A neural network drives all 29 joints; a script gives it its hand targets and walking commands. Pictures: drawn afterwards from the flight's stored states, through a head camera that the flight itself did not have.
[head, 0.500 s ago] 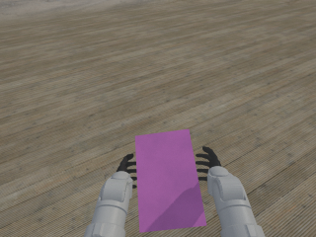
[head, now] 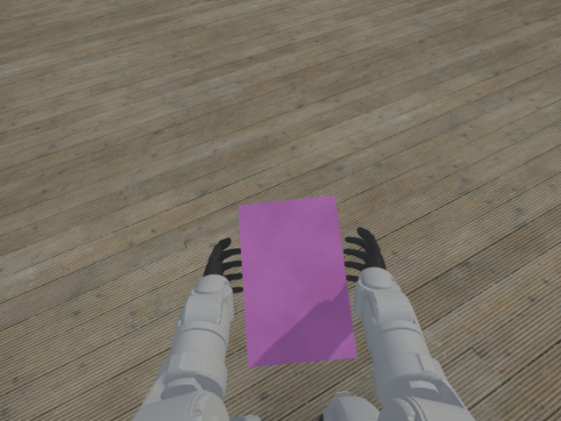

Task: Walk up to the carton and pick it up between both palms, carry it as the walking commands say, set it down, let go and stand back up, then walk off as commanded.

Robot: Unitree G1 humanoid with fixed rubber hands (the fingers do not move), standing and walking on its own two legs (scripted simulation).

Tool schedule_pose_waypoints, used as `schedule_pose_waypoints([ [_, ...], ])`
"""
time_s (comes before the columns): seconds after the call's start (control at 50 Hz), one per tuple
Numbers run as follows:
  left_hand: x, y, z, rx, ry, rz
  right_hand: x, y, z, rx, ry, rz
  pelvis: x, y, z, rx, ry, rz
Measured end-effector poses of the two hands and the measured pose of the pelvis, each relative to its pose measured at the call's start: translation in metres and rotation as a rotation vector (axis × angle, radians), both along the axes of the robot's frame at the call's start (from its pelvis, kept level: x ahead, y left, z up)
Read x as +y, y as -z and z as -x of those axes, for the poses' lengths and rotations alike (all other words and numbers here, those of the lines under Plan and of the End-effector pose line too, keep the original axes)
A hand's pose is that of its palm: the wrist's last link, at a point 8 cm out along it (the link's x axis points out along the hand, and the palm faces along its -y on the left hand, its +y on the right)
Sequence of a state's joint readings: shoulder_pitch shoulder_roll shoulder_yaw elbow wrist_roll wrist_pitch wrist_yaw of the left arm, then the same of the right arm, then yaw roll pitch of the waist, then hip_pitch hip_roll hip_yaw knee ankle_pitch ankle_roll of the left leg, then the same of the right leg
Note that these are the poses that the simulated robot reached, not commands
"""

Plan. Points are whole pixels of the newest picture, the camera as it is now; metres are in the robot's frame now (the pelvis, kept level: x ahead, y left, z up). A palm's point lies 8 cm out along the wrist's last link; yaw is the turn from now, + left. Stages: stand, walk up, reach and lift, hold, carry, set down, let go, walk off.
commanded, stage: set down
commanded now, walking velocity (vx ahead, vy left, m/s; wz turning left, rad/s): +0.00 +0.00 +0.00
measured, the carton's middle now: (295, 280) +0.37 +0.00 -0.08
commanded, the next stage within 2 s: none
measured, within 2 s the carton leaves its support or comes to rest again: neither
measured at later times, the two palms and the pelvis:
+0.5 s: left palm (219, 298) +0.35 +0.14 -0.11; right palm (350, 298) +0.34 -0.10 -0.12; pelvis +0.00 +0.04 -0.04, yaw +0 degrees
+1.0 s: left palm (231, 310) +0.36 +0.14 -0.19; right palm (347, 307) +0.36 -0.10 -0.20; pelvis -0.01 +0.03 -0.10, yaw +0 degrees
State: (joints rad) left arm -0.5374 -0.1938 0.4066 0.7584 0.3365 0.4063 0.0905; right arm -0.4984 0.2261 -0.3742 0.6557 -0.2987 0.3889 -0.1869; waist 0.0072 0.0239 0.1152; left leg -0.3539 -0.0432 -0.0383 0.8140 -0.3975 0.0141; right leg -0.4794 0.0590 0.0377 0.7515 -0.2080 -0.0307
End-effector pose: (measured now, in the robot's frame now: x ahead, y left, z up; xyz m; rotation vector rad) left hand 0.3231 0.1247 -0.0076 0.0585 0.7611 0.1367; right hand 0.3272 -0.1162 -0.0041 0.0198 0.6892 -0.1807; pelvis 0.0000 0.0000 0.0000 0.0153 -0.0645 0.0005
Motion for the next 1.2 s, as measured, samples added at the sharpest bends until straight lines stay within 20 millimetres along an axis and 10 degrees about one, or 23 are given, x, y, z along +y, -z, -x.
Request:
schedule_pose_waypoints([
  [0.58,0.016,0.115,-0.022,-0.058,-0.056,0.016,0.020,0.126,-0.018,0.012,0.022,0.024,0.043,0.050,-0.004,0.392,0.007,0.009],
  [1.2,0.009,0.210,-0.053,-0.035,-0.031,-0.015,0.013,0.221,-0.048,0.017,0.016,0.033,0.019,0.122,0.014,0.572,0.002,-0.038],
])
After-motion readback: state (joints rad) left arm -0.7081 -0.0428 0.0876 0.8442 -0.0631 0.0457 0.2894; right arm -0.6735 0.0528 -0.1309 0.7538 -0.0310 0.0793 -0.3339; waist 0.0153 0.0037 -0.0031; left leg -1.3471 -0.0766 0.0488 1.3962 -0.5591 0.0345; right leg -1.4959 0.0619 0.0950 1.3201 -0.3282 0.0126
